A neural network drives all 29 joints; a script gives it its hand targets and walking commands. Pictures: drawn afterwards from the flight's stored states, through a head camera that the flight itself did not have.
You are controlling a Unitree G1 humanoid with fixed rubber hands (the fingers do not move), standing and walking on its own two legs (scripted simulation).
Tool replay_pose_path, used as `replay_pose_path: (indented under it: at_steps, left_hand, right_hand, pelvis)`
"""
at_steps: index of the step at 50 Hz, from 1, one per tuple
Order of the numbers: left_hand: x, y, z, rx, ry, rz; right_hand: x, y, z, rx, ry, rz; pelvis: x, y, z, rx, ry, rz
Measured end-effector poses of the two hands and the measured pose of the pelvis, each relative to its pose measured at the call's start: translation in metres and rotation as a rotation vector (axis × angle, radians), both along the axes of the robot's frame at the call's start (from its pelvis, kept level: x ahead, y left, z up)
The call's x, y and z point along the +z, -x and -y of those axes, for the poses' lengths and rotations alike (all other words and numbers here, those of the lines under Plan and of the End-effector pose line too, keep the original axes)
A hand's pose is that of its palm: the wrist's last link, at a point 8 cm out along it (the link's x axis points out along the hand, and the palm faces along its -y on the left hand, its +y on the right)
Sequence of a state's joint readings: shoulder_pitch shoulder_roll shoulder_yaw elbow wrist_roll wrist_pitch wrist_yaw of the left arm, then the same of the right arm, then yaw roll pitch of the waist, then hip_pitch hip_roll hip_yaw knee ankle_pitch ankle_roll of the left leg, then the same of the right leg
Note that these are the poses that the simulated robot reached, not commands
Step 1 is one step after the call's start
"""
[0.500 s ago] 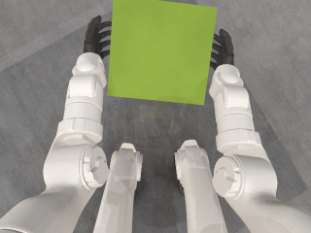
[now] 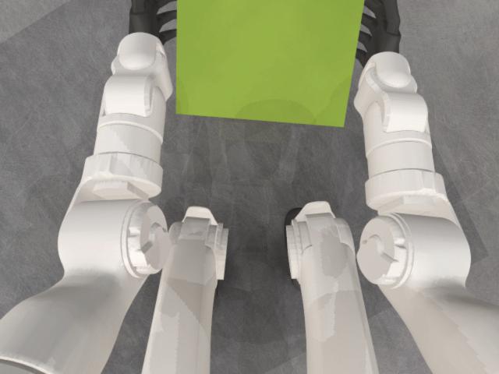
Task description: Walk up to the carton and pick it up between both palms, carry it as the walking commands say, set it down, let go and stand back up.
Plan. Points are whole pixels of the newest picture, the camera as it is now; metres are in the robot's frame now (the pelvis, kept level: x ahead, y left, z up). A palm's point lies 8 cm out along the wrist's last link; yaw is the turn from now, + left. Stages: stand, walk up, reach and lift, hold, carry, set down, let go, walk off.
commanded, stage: set down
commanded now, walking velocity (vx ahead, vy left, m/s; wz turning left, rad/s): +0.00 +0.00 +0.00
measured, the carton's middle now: (262, 49) +0.55 -0.02 -0.22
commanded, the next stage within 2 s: none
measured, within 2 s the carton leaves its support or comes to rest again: rests again in 1.88 s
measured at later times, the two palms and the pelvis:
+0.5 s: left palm (162, 40) +0.56 +0.12 -0.20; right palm (358, 59) +0.53 -0.17 -0.21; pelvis -0.02 +0.00 -0.05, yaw +0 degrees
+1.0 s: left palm (149, 45) +0.56 +0.15 -0.22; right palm (342, 59) +0.53 -0.15 -0.23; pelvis -0.02 +0.01 -0.06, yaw +0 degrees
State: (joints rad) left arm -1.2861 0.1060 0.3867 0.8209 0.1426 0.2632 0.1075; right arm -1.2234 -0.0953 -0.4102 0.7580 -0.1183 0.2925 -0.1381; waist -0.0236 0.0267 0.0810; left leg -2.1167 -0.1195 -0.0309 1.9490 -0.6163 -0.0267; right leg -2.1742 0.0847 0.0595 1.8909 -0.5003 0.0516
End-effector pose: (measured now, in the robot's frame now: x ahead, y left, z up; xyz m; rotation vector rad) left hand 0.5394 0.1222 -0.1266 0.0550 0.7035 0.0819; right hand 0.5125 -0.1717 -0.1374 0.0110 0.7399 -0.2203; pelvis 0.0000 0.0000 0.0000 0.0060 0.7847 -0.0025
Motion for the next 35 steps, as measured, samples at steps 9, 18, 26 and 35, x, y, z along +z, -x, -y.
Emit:
replay_pose_path:
  at_steps: [9, 18, 26, 35]
  left_hand:
    - [-0.046, -0.006, -0.004, 0.015, -0.005, 0.018]
    - [-0.090, -0.001, 0.003, 0.012, -0.004, -0.018]
    - [-0.069, -0.023, -0.002, -0.023, -0.025, 0.013]
    - [-0.084, -0.021, -0.022, 0.001, -0.006, -0.012]
  right_hand:
    - [-0.049, -0.010, -0.004, 0.012, -0.014, 0.025]
    - [-0.074, -0.015, 0.004, 0.016, 0.008, 0.005]
    - [-0.076, -0.018, -0.002, 0.016, -0.018, 0.022]
    - [-0.089, -0.022, -0.016, 0.083, -0.047, 0.001]
  pelvis:
    - [-0.014, 0.013, 0.006, -0.002, -0.012, 0.146]
    - [-0.039, 0.018, 0.006, -0.009, -0.013, 0.218]
    - [-0.050, 0.020, 0.004, -0.008, -0.009, 0.248]
    - [-0.057, 0.018, -0.001, 0.007, 0.000, 0.239]
